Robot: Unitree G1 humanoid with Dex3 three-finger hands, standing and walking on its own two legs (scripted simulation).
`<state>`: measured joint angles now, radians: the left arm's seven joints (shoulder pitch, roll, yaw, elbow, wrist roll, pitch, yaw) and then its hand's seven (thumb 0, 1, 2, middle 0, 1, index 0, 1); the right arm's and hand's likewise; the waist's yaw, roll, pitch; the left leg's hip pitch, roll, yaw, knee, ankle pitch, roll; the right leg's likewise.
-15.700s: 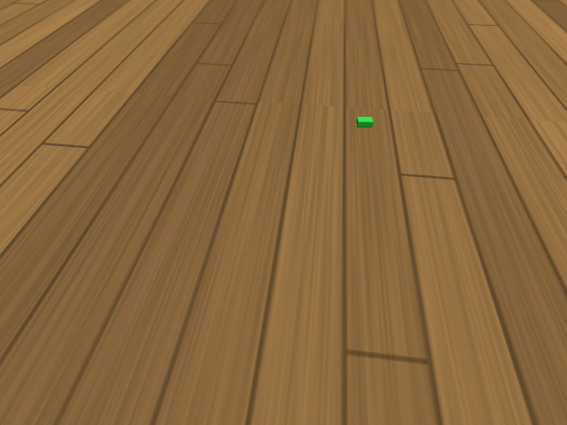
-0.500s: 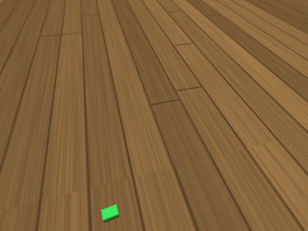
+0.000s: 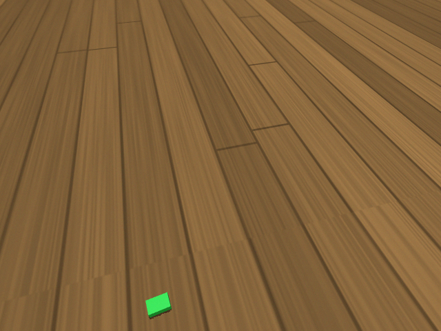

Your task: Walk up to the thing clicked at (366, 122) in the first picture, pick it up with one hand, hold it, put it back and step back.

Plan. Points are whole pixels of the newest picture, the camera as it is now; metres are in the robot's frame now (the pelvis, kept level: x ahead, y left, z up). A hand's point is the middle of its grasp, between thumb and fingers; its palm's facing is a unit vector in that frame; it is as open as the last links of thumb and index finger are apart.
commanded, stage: stand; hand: left
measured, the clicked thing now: (158, 304) +0.40 +0.26 -0.77
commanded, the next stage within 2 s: walk up in 1.00 s
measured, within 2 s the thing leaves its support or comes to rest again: neither
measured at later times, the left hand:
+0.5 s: hand out of the picture +0.07 +0.25 -0.16, palm faces -0.02 -0.94 -0.35, open 7.4 cm
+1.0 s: hand out of the picture +0.08 +0.26 -0.16, palm faces -0.02 -0.94 -0.35, open 7.4 cm
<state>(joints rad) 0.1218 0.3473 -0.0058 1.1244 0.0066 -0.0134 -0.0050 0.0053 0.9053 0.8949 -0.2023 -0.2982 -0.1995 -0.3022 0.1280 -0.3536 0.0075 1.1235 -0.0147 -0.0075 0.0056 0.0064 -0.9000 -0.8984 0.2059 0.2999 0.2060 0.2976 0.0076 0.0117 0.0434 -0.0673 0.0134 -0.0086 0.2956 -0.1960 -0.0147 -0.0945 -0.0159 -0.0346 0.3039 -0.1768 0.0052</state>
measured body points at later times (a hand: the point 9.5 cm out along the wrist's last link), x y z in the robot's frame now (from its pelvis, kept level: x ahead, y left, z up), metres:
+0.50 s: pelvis +0.00 +0.00 +0.00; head +0.01 +0.00 +0.45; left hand +0.07 +0.30 -0.13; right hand +0.08 -0.30 -0.14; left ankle -0.02 +0.13 -0.75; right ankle -0.01 -0.12 -0.75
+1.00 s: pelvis +0.01 +0.00 +0.00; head +0.02 +0.00 +0.45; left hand +0.08 +0.30 -0.13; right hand +0.08 -0.30 -0.14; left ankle -0.02 +0.13 -0.75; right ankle -0.01 -0.12 -0.75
